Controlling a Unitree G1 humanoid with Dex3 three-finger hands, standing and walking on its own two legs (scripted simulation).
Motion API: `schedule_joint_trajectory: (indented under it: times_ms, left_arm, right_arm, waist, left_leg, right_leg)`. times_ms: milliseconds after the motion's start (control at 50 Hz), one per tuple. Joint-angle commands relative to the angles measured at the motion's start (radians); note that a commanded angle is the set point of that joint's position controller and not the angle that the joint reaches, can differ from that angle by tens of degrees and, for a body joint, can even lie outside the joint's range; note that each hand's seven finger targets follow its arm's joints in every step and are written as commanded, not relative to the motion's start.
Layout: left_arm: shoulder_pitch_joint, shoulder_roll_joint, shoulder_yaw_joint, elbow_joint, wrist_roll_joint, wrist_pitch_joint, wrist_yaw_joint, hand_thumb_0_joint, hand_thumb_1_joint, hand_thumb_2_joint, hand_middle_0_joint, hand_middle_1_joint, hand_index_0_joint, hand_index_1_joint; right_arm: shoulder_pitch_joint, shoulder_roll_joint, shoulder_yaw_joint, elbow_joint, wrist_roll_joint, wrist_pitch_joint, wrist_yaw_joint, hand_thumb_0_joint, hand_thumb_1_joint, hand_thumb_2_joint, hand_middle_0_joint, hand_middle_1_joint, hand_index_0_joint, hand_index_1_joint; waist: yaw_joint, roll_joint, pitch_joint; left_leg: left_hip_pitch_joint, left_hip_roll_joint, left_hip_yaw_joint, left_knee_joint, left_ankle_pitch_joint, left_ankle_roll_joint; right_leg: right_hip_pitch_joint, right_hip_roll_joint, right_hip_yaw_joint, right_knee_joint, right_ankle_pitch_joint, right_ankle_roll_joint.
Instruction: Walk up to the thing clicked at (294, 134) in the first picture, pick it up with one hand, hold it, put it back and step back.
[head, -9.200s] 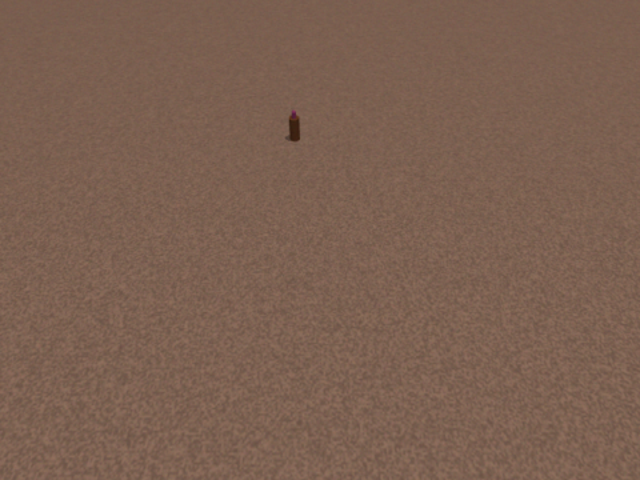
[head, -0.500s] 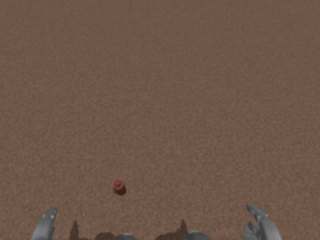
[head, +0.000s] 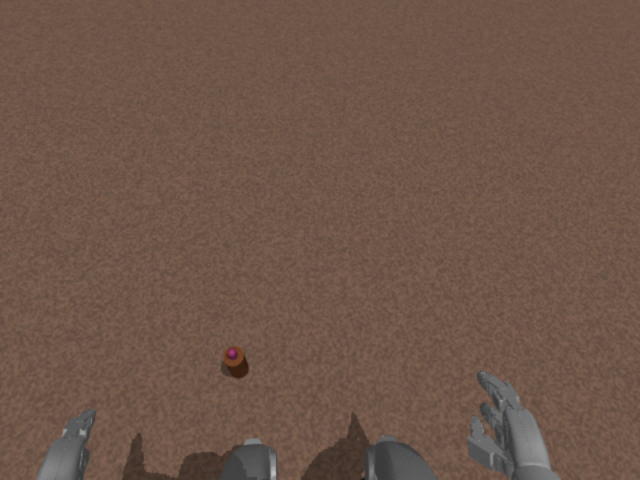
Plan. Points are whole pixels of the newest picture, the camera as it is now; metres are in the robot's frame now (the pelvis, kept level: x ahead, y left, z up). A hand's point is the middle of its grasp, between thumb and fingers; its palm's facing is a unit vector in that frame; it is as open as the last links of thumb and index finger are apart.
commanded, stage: go down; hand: left
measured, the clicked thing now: (235, 360) +0.43 +0.20 -0.61
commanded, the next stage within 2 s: approach in 1.90 s
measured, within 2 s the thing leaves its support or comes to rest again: neither
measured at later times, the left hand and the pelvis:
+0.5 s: hand (113, 399) +0.26 +0.33 -0.22, palm faces +0.12 -0.98 -0.18, open 17.2 cm; pelvis -0.06 +0.00 -0.16, yaw -2 degrees
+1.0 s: hand (112, 372) +0.32 +0.36 -0.27, palm faces +0.10 -0.99 -0.11, open 17.4 cm; pelvis -0.08 +0.00 -0.25, yaw -4 degrees
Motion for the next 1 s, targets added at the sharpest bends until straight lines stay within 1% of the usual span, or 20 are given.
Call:
schedule_joint_trajectory:
  times_ms: [0, 120, 180, 200, 260, 280, 320, 340, 420, 460, 520, 560, 600, 620, 640, 660, 740, 780, 860, 980]
  left_arm:
    - [-0.145, 0.206, 0.136, -0.055, -0.011, -0.094, -0.005, 0.000, -0.462, 0.088, -0.082, -0.073, -0.073, -0.081]
    - [-0.382, 0.312, 0.219, 0.129, -0.057, -0.330, -0.137, 0.000, -0.585, 0.043, -0.097, -0.104, -0.105, -0.094]
    - [-0.452, 0.402, 0.293, 0.164, -0.084, -0.453, -0.206, 0.000, -0.485, 0.008, -0.073, -0.023, -0.071, -0.020]
    - [-0.432, 0.385, 0.286, 0.249, -0.093, -0.472, -0.229, 0.000, -0.517, 0.004, -0.072, -0.025, -0.070, -0.021]
    - [-0.483, 0.436, 0.347, 0.357, -0.119, -0.534, -0.283, 0.000, -0.523, 0.021, -0.064, -0.030, -0.060, -0.028]
    - [-0.502, 0.486, 0.392, 0.350, -0.127, -0.554, -0.297, 0.000, -0.491, 0.029, -0.057, -0.032, -0.055, -0.028]
    - [-0.488, 0.475, 0.406, 0.452, -0.141, -0.578, -0.334, 0.000, -0.446, 0.050, -0.047, -0.034, -0.043, -0.031]
    - [-0.536, 0.513, 0.434, 0.433, -0.151, -0.599, -0.353, 0.000, -0.432, 0.056, -0.039, -0.033, -0.036, -0.029]
    - [-0.659, 0.549, 0.454, 0.475, -0.167, -0.662, -0.430, 0.000, -0.458, 0.060, -0.027, -0.038, -0.030, -0.031]
    - [-0.781, 0.633, 0.493, 0.418, -0.178, -0.701, -0.454, 0.000, -0.469, 0.071, -0.022, -0.048, -0.028, -0.039]
    - [-0.858, 0.677, 0.523, 0.439, -0.185, -0.727, -0.482, 0.000, -0.475, 0.092, -0.022, -0.065, -0.028, -0.057]
    - [-0.890, 0.657, 0.508, 0.519, -0.189, -0.729, -0.506, 0.000, -0.460, 0.095, -0.018, -0.070, -0.028, -0.058]
    - [-0.928, 0.730, 0.532, 0.506, -0.184, -0.734, -0.523, 0.000, -0.490, 0.097, -0.023, -0.077, -0.032, -0.067]
    - [-0.929, 0.776, 0.568, 0.506, -0.186, -0.736, -0.528, 0.000, -0.497, 0.097, -0.023, -0.081, -0.033, -0.070]
    - [-0.878, 0.744, 0.557, 0.583, -0.189, -0.726, -0.542, 0.000, -0.511, 0.096, -0.023, -0.079, -0.031, -0.070]
    - [-0.922, 0.738, 0.546, 0.565, -0.194, -0.725, -0.550, 0.000, -0.536, 0.099, -0.025, -0.087, -0.033, -0.080]
    - [-0.949, 0.805, 0.588, 0.588, -0.201, -0.722, -0.574, 0.000, -0.515, 0.101, -0.018, -0.088, -0.029, -0.077]
    - [-0.949, 0.792, 0.579, 0.611, -0.202, -0.717, -0.587, 0.000, -0.540, 0.102, -0.020, -0.095, -0.032, -0.085]
    - [-1.025, 0.853, 0.612, 0.577, -0.209, -0.724, -0.603, 0.000, -0.561, 0.102, -0.024, -0.098, -0.034, -0.090]
    - [-1.060, 0.857, 0.604, 0.600, -0.214, -0.723, -0.631, 0.000, -0.574, 0.100, -0.025, -0.097, -0.035, -0.089]
  right_arm:
    - [-0.005, -0.163, -0.068, -0.124, -0.004, -0.070, -0.018, 0.000, -0.838, -0.882, 0.200, 0.300, 0.200, 0.300]
    - [-0.003, -0.197, -0.081, -0.075, -0.004, -0.118, 0.003, 0.000, -0.918, -0.897, 0.200, 0.300, 0.200, 0.300]
    - [0.005, -0.223, -0.083, -0.058, -0.002, -0.119, 0.010, 0.000, -0.903, -0.896, 0.200, 0.300, 0.200, 0.300]
    - [-0.002, -0.223, -0.073, -0.062, 0.000, -0.115, 0.011, 0.000, -0.893, -0.894, 0.200, 0.299, 0.200, 0.299]
    - [0.001, -0.248, -0.075, -0.047, 0.001, -0.096, 0.018, 0.000, -0.882, -0.893, 0.200, 0.299, 0.200, 0.299]
    - [0.010, -0.259, -0.078, -0.036, 0.000, -0.088, 0.021, 0.000, -0.884, -0.893, 0.200, 0.300, 0.200, 0.300]
    - [0.006, -0.260, -0.076, -0.029, -0.003, -0.075, 0.027, 0.000, -0.877, -0.893, 0.200, 0.300, 0.200, 0.300]
    - [0.005, -0.267, -0.074, -0.023, -0.001, -0.070, 0.028, 0.000, -0.878, -0.894, 0.200, 0.300, 0.200, 0.300]
    - [0.007, -0.286, -0.073, 0.005, -0.009, -0.061, 0.038, 0.000, -0.883, -0.896, 0.201, 0.300, 0.200, 0.300]
    - [0.007, -0.298, -0.070, 0.019, -0.011, -0.061, 0.034, 0.000, -0.883, -0.896, 0.201, 0.300, 0.200, 0.300]
    - [0.015, -0.299, -0.062, 0.031, -0.013, -0.059, 0.029, 0.000, -0.881, -0.897, 0.201, 0.300, 0.200, 0.300]
    - [0.009, -0.303, -0.052, 0.036, -0.017, -0.058, 0.027, 0.000, -0.874, -0.895, 0.201, 0.300, 0.200, 0.300]
    - [0.008, -0.315, -0.049, 0.041, -0.015, -0.055, 0.024, 0.000, -0.876, -0.895, 0.201, 0.300, 0.200, 0.300]
    - [0.011, -0.315, -0.043, 0.042, -0.018, -0.053, 0.024, 0.000, -0.874, -0.896, 0.201, 0.300, 0.200, 0.300]
    - [0.007, -0.319, -0.038, 0.043, -0.020, -0.052, 0.023, 0.000, -0.880, -0.897, 0.200, 0.300, 0.200, 0.300]
    - [0.012, -0.315, -0.035, 0.045, -0.019, -0.052, 0.026, 0.000, -0.882, -0.898, 0.201, 0.300, 0.200, 0.300]
    - [0.019, -0.327, -0.023, 0.062, -0.020, -0.052, 0.025, 0.000, -0.878, -0.897, 0.201, 0.300, 0.200, 0.300]
    - [0.018, -0.325, -0.020, 0.064, -0.023, -0.051, 0.027, 0.000, -0.880, -0.898, 0.200, 0.300, 0.200, 0.300]
    - [0.024, -0.340, -0.018, 0.074, -0.024, -0.053, 0.027, 0.000, -0.882, -0.900, 0.200, 0.300, 0.200, 0.300]
    - [0.024, -0.356, -0.016, 0.086, -0.029, -0.055, 0.028, 0.000, -0.883, -0.900, 0.200, 0.300, 0.200, 0.300]
  waist:
    - [-0.020, 0.044, -0.143]
    - [-0.015, 0.086, -0.254]
    - [0.020, 0.133, -0.360]
    - [0.014, 0.124, -0.360]
    - [0.030, 0.119, -0.441]
    - [0.048, 0.121, -0.465]
    - [0.048, 0.069, -0.490]
    - [0.052, 0.079, -0.507]
    - [0.029, 0.121, -0.547]
    - [0.024, 0.157, -0.582]
    - [0.010, 0.140, -0.601]
    - [-0.011, 0.156, -0.540]
    - [0.013, 0.181, -0.566]
    - [0.025, 0.196, -0.590]
    - [0.021, 0.173, -0.574]
    - [0.004, 0.152, -0.572]
    - [0.018, 0.174, -0.581]
    - [0.009, 0.155, -0.584]
    - [0.006, 0.195, -0.602]
    - [-0.001, 0.232, -0.586]
  left_leg:
    - [0.032, -0.031, -0.031, -0.099, 0.222, 0.001]
    - [-0.134, -0.040, -0.021, 0.068, 0.147, 0.005]
    - [-0.174, -0.040, -0.036, 0.135, 0.138, 0.000]
    - [-0.200, -0.037, -0.047, 0.148, 0.125, -0.003]
    - [-0.250, -0.033, -0.061, 0.221, 0.146, -0.003]
    - [-0.281, -0.037, -0.055, 0.247, 0.164, -0.002]
    - [-0.339, -0.039, -0.050, 0.298, 0.181, 0.005]
    - [-0.362, -0.041, -0.050, 0.314, 0.190, 0.006]
    - [-0.382, -0.035, -0.070, 0.381, 0.200, 0.006]
    - [-0.373, -0.029, -0.080, 0.405, 0.153, 0.004]
    - [-0.432, -0.028, -0.076, 0.443, 0.068, 0.010]
    - [-0.485, -0.025, -0.092, 0.446, -0.023, 0.006]
    - [-0.497, -0.023, -0.095, 0.453, -0.078, 0.006]
    - [-0.513, -0.025, -0.088, 0.466, -0.073, 0.005]
    - [-0.519, -0.025, -0.089, 0.477, -0.058, 0.007]
    - [-0.564, -0.026, -0.082, 0.498, -0.059, 0.009]
    - [-0.588, -0.027, -0.077, 0.548, -0.009, 0.010]
    - [-0.619, -0.029, -0.067, 0.584, 0.012, 0.013]
    - [-0.606, -0.022, -0.085, 0.607, 0.015, 0.008]
    - [-0.616, -0.017, -0.104, 0.630, 0.002, 0.003]
  right_leg:
    - [0.017, 0.042, 0.036, -0.061, 0.165, -0.032]
    - [-0.174, 0.032, 0.065, 0.127, 0.110, -0.039]
    - [-0.254, 0.021, 0.075, 0.221, 0.094, -0.044]
    - [-0.282, 0.020, 0.074, 0.247, 0.083, -0.045]
    - [-0.357, 0.019, 0.072, 0.321, 0.091, -0.047]
    - [-0.352, 0.015, 0.080, 0.336, 0.100, -0.048]
    - [-0.354, 0.016, 0.084, 0.361, 0.107, -0.047]
    - [-0.365, 0.017, 0.080, 0.384, 0.116, -0.049]
    - [-0.510, 0.021, 0.060, 0.481, 0.115, -0.058]
    - [-0.569, 0.021, 0.058, 0.512, 0.075, -0.057]
    - [-0.597, 0.020, 0.065, 0.527, 0.020, -0.051]
    - [-0.669, 0.020, 0.060, 0.558, -0.037, -0.051]
    - [-0.699, 0.021, 0.056, 0.581, -0.071, -0.052]
    - [-0.676, 0.020, 0.061, 0.587, -0.073, -0.051]
    - [-0.690, 0.021, 0.053, 0.599, -0.060, -0.051]
    - [-0.688, 0.022, 0.053, 0.603, -0.067, -0.050]
    - [-0.719, 0.022, 0.043, 0.655, -0.033, -0.056]
    - [-0.721, 0.023, 0.043, 0.667, -0.022, -0.055]
    - [-0.777, 0.023, 0.030, 0.716, -0.018, -0.056]
    - [-0.855, 0.021, 0.017, 0.775, -0.022, -0.060]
